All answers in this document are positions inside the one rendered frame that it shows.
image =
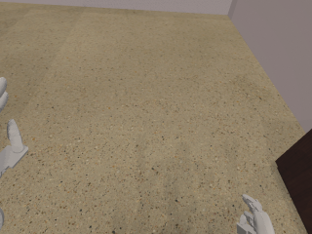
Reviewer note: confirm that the robot left hand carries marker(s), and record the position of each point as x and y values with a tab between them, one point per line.
13	153

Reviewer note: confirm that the robot right hand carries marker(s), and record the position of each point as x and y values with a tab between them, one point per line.
259	221

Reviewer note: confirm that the counter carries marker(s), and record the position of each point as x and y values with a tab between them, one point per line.
295	168

